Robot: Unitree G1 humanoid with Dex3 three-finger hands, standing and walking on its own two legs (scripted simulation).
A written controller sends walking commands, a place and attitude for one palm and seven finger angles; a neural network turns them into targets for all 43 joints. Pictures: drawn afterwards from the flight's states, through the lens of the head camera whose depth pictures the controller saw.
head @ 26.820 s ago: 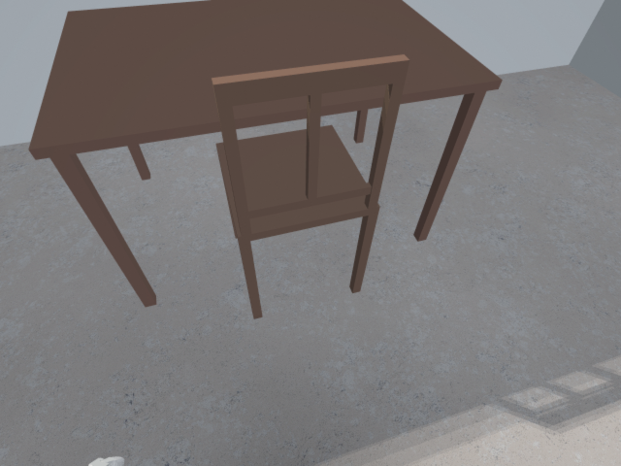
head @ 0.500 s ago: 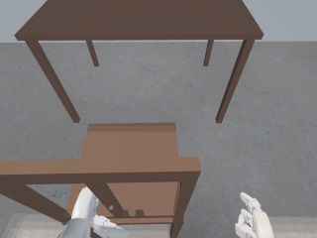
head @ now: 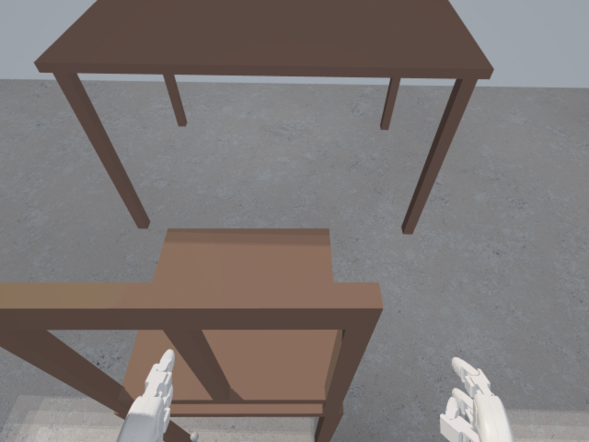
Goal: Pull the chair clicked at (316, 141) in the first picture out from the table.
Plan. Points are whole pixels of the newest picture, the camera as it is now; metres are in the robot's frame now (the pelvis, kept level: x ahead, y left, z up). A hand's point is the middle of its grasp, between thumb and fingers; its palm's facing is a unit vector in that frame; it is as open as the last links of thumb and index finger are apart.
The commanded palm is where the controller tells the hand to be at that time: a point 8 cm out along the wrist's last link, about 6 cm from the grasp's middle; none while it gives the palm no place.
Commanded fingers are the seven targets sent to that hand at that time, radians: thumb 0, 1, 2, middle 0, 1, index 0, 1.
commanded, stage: draw the fingers out of the gap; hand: left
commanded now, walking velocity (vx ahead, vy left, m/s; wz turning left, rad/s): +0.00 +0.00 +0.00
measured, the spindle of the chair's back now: (204, 365) +0.23 +0.13 -0.01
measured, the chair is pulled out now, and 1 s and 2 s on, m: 0.62 0.62 0.61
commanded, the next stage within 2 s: draw the hand back to the body in 0.38 s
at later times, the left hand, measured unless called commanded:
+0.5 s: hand out of the picture +0.09 +0.13 -0.01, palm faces +0.00 -0.99 -0.11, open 17.5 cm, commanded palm +0.05 +0.18 +0.01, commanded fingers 0.00 -0.55 0.20 0.00 0.00 0.00 0.00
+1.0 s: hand out of the picture +0.13 +0.18 +0.08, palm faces +0.05 -0.99 -0.10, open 17.4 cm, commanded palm +0.08 +0.24 +0.10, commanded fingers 0.00 -0.33 0.31 -0.03 -0.05 -0.03 -0.05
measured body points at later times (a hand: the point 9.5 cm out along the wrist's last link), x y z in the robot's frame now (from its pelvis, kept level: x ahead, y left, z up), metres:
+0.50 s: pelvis -0.01 +0.01 -0.01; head +0.02 +0.00 +0.44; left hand +0.09 +0.18 +0.00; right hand +0.18 -0.23 -0.07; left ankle -0.01 +0.13 -0.68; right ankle -0.02 -0.13 -0.68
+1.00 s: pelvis -0.02 +0.00 -0.01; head +0.01 +0.00 +0.44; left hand +0.12 +0.23 +0.09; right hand +0.18 -0.22 -0.08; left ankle -0.01 +0.13 -0.68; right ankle -0.02 -0.13 -0.68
